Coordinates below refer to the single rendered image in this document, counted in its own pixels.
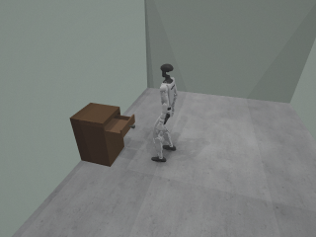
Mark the robot left upper arm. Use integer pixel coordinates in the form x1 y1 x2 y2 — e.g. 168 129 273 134
160 84 170 108

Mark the cabinet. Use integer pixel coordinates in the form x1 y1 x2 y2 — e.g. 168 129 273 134
70 103 124 167

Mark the robot right thigh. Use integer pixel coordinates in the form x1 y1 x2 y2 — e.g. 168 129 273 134
163 124 168 133

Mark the robot right upper arm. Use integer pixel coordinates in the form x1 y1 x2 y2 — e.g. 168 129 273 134
171 77 178 97

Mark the drawer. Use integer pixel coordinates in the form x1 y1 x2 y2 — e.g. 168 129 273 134
105 114 135 140

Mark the robot left hand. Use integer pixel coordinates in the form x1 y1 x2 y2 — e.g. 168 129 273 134
155 123 164 136

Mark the robot right forearm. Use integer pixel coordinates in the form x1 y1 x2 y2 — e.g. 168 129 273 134
171 95 178 108

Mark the robot left forearm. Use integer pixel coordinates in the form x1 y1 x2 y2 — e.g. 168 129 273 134
159 104 168 124

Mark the robot thigh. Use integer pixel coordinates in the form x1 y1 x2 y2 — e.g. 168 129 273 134
153 115 168 141
163 124 168 133

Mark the robot left thigh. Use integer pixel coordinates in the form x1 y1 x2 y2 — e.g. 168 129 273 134
153 115 168 141

